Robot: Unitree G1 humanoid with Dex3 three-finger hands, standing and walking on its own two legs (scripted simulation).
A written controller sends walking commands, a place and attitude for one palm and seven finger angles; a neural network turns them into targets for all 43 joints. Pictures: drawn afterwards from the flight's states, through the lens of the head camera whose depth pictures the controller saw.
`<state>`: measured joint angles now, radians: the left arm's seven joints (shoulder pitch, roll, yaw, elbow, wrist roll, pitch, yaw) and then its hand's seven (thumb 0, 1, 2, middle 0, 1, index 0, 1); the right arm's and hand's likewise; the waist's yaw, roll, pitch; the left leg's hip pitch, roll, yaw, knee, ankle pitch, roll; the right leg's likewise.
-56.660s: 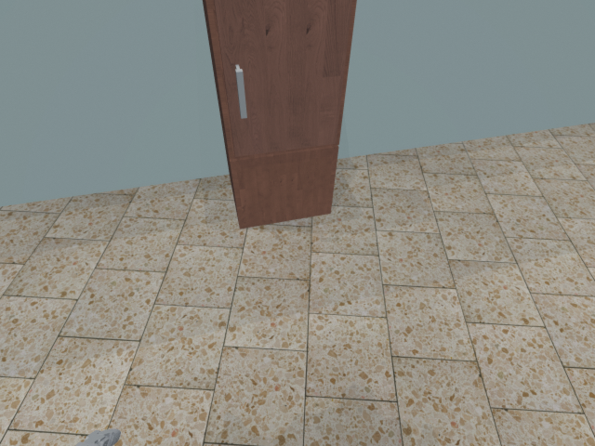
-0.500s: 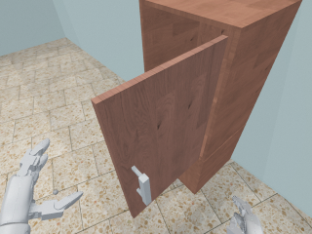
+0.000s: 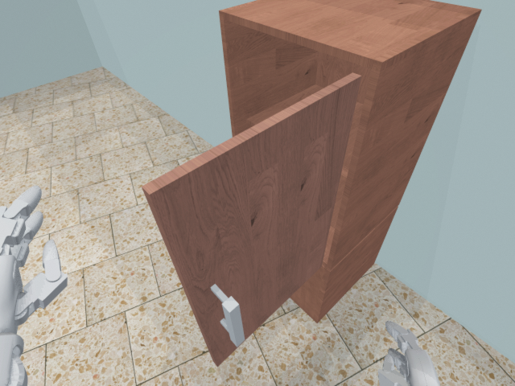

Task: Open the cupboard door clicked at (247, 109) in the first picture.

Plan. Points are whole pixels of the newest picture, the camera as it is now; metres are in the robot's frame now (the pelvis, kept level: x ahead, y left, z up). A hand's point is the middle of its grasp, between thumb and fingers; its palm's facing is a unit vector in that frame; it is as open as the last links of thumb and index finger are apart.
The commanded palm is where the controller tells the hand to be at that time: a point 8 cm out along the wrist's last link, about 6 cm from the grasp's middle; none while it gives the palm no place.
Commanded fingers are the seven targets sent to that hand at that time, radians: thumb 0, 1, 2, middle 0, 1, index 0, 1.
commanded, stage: draw the hand back to the body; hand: left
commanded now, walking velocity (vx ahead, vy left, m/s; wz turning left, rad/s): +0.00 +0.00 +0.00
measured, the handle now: (227, 316) +0.26 +0.10 -0.08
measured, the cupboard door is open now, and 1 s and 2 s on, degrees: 91 91 91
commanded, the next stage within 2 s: step back with the hand held close in 0.18 s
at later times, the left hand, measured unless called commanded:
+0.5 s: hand (55, 276) +0.19 +0.26 +0.16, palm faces +0.40 -0.78 -0.48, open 7.4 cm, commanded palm +0.12 +0.30 +0.18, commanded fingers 0.00 0.90 0.90 -0.20 -0.30 -0.20 -0.30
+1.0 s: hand out of the picture +0.11 +0.28 +0.16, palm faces +0.40 -0.76 -0.51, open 7.4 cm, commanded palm +0.04 +0.32 +0.18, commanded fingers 0.00 0.90 0.90 -0.20 -0.30 -0.20 -0.30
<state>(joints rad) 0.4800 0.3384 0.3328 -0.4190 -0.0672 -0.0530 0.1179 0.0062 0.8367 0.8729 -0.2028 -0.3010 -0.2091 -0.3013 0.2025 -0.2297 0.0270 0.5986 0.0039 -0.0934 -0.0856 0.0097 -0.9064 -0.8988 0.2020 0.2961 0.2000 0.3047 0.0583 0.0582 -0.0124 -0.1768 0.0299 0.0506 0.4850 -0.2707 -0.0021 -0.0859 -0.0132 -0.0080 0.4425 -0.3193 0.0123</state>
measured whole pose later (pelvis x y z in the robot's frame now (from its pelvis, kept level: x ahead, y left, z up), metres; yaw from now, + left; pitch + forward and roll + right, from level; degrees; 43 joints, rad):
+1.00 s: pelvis -0.10 +0.02 -0.01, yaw +0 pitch -1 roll -2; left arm 0.55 0.41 0.43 -0.50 -0.02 -0.20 0.14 0.01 0.89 0.90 -0.21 -0.30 -0.22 -0.30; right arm 0.19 -0.22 0.00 0.55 0.01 -0.05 -0.09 0.01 -0.91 -0.90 0.20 0.30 0.20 0.30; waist 0.00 0.03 0.07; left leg -0.39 0.03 0.05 0.54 -0.15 0.04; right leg -0.30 -0.01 0.00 0.50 -0.19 0.04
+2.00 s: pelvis -0.25 +0.00 +0.00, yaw -4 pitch +0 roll -1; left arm 0.59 0.45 0.43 -0.55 -0.03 -0.18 0.15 0.01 0.89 0.90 -0.21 -0.30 -0.21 -0.30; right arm 0.23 -0.17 0.01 0.57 -0.02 -0.15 -0.05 0.01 -0.91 -0.90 0.20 0.30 0.20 0.30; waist -0.06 -0.05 0.02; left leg -0.31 0.04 0.10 0.38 -0.10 0.03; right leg -0.31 0.02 -0.05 0.74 -0.45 0.01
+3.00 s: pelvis -0.28 -0.01 -0.01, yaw -2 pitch -1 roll -1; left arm 0.29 0.19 0.02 0.92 0.01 0.05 0.03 0.00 0.99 0.90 -0.21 -0.30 -0.21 -0.30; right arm 0.24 -0.19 0.02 0.97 -0.03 0.04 -0.01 0.00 -0.91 -0.90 0.20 0.30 0.20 0.30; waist -0.01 -0.06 0.06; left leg -0.34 0.00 -0.02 0.54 -0.18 0.01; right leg -0.17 0.04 -0.10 0.52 -0.34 -0.06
